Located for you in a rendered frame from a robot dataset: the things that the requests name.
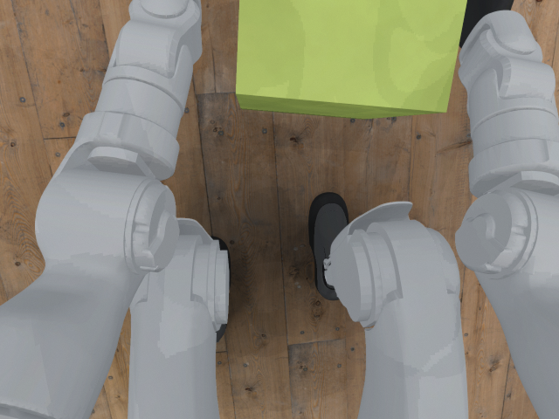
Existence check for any carton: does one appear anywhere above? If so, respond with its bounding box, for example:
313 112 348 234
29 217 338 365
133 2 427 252
236 0 467 120

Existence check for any left robot upper arm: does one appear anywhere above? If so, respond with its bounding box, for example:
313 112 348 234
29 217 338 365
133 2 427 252
0 168 180 419

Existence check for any right robot upper arm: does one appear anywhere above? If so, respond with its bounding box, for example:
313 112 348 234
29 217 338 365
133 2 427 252
455 188 559 419

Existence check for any robot left forearm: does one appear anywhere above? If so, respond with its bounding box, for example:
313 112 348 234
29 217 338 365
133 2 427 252
35 0 203 249

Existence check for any left robot foot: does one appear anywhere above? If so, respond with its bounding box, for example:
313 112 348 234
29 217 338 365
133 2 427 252
210 236 231 342

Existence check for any right robot hand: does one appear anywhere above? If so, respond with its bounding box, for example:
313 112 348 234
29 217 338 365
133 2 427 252
459 0 514 48

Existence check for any robot right forearm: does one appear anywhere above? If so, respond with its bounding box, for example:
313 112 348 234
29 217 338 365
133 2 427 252
459 10 559 198

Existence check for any left robot thigh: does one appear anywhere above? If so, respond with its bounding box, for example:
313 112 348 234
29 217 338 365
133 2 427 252
128 235 230 419

